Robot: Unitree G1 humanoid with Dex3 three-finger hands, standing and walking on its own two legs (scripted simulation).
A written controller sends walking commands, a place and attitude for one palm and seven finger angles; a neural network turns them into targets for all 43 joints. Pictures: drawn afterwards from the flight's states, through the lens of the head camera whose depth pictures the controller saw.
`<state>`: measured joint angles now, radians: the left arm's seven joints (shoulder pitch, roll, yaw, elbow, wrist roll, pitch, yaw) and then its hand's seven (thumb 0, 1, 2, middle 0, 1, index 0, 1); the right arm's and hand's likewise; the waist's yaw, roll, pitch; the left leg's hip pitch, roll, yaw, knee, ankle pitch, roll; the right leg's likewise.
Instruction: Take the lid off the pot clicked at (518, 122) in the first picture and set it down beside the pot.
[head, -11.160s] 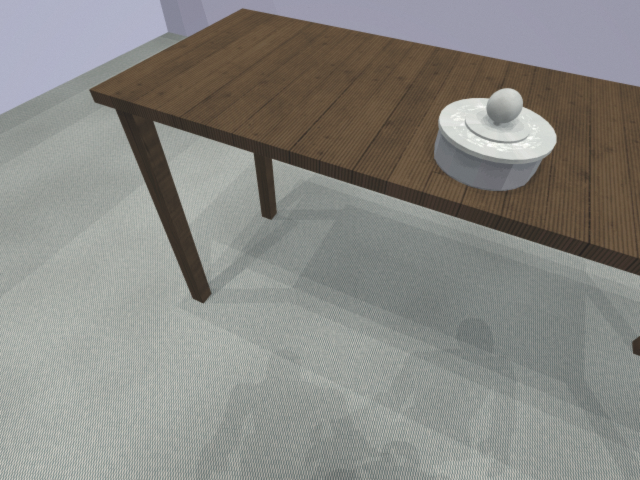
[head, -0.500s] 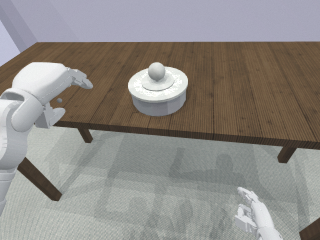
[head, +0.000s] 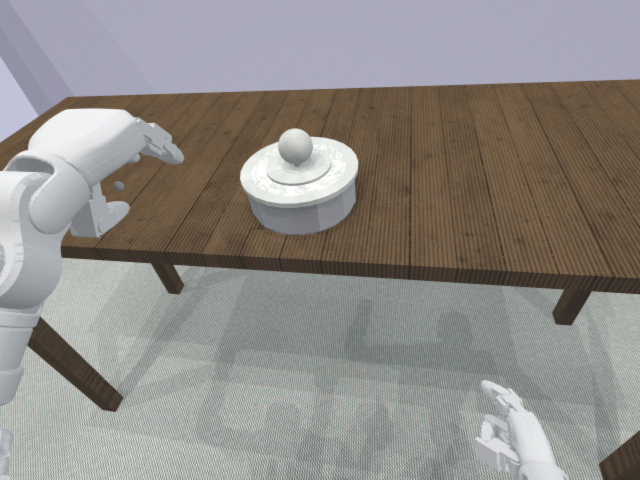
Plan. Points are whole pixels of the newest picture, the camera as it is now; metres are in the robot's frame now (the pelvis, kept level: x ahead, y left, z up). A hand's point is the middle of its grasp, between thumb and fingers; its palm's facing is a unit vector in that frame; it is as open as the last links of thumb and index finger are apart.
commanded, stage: move the open hand above the knob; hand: left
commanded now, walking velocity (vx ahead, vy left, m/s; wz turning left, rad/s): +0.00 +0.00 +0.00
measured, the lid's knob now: (295, 146) +0.53 +0.10 +0.18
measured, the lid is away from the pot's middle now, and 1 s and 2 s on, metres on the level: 0.00 0.00 0.00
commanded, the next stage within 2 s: none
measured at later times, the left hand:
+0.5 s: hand (170, 160) +0.38 +0.21 +0.26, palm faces -0.04 +0.01 -1.00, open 10.1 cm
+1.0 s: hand (224, 132) +0.44 +0.16 +0.26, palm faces -0.03 -0.02 -1.00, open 10.1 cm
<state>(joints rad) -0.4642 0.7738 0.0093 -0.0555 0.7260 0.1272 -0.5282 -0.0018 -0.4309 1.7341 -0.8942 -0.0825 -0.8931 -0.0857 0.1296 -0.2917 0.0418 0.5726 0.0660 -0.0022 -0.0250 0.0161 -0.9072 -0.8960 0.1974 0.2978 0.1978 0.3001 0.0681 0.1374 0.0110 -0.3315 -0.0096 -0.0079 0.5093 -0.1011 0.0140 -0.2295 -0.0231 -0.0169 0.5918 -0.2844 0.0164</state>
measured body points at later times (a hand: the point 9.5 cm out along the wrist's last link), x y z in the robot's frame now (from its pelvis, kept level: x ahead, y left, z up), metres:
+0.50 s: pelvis +0.02 +0.00 +0.00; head +0.01 -0.05 +0.45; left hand +0.37 +0.21 +0.31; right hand +0.25 -0.21 -0.08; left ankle +0.11 +0.11 -0.73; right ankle +0.03 -0.13 -0.73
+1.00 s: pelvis +0.05 +0.00 +0.01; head +0.05 -0.05 +0.45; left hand +0.43 +0.16 +0.31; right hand +0.26 -0.22 -0.09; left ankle +0.11 +0.11 -0.73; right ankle +0.03 -0.13 -0.73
